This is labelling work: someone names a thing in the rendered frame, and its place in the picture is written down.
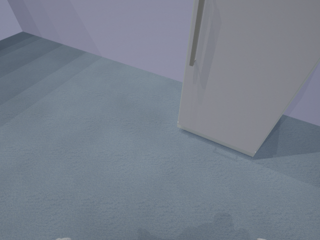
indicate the handle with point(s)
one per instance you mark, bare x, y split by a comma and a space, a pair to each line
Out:
196, 31

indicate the fridge door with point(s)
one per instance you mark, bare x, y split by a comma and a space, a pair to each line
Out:
251, 58

